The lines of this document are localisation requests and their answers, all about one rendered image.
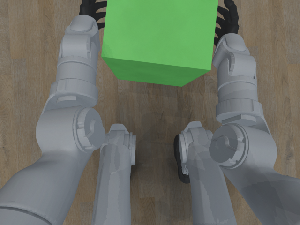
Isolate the right robot thigh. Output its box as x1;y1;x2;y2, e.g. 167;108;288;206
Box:
179;127;237;225

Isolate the left robot upper arm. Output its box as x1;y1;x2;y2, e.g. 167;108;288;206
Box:
0;105;105;225

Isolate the right robot upper arm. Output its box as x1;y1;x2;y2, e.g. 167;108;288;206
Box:
209;123;300;225

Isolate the robot left forearm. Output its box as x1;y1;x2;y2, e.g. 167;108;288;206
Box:
41;15;101;115

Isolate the robot right hand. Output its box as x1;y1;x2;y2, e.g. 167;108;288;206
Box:
214;0;239;46

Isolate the robot left hand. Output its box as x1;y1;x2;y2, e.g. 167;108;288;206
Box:
79;0;107;30

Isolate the robot right forearm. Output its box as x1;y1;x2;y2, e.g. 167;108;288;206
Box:
212;33;272;137

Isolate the robot left shin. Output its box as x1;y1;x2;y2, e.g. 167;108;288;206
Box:
100;124;129;153

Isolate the carton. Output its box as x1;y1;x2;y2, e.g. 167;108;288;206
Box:
101;0;218;87

